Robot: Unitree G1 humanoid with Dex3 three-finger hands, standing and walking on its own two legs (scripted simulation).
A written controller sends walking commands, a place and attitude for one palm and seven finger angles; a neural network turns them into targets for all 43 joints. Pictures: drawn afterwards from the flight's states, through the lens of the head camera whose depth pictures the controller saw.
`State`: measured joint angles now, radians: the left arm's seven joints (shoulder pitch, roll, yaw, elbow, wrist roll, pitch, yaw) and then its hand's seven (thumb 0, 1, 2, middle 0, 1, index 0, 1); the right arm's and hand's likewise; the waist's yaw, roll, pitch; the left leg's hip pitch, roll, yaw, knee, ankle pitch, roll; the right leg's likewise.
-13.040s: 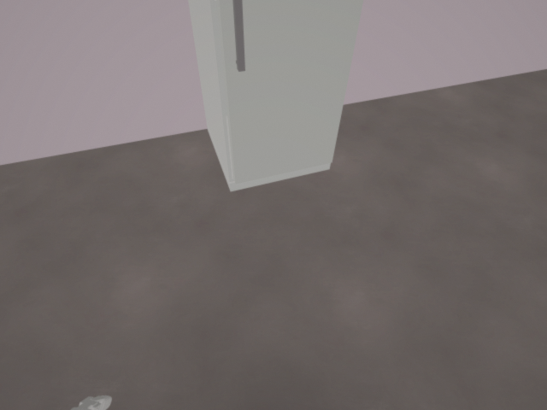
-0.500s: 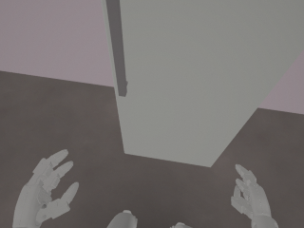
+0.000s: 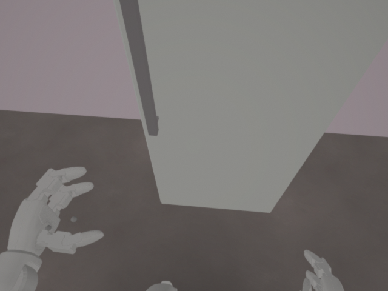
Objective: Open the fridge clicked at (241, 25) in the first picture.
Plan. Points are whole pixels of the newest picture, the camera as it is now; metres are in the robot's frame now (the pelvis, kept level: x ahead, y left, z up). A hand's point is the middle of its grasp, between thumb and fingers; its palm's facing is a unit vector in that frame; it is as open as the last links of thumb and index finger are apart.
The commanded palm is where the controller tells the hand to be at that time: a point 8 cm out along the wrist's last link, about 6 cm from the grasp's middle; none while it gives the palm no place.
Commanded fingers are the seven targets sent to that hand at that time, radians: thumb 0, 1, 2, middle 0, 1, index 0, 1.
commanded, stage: raise the hand to about handle height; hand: left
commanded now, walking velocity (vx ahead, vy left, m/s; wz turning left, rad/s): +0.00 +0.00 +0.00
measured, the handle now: (142, 53) +0.54 +0.15 +0.20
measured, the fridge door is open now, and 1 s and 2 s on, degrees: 0 0 0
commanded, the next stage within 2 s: move the hooked fingers beside the handle in 1.10 s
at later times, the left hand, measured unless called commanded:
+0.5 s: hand (30, 181) +0.26 +0.29 +0.14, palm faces +0.04 -1.00 -0.06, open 13.9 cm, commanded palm +0.23 +0.33 +0.14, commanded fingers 0.00 -0.50 0.30 -0.30 -1.20 -0.30 -1.20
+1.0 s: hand (32, 172) +0.27 +0.28 +0.15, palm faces +0.05 -1.00 -0.04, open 14.0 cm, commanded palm +0.24 +0.33 +0.15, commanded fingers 0.00 -0.50 0.30 -0.30 -1.20 -0.30 -1.20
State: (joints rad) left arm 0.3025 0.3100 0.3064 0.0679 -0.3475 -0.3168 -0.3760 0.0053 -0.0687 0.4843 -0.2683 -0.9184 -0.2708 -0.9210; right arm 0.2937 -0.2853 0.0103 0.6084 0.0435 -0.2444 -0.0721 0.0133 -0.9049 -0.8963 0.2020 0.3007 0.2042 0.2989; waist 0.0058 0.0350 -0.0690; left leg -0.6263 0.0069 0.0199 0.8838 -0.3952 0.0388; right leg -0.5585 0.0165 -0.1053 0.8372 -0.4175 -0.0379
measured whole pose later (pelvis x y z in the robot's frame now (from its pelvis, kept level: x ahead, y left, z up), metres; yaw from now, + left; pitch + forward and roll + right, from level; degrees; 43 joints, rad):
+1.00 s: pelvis +0.00 +0.01 +0.03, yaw +0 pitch +0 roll -2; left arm -0.02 0.42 0.44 0.26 -0.34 -0.08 -0.48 -0.01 -0.50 0.30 -0.30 -1.20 -0.31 -1.20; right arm 0.26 -0.27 0.07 0.60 0.06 -0.24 -0.10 0.01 -0.90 -0.90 0.20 0.30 0.20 0.30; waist 0.03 0.03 -0.01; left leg -0.35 -0.01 0.03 0.62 -0.28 0.05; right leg -0.28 0.01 -0.09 0.57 -0.29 -0.03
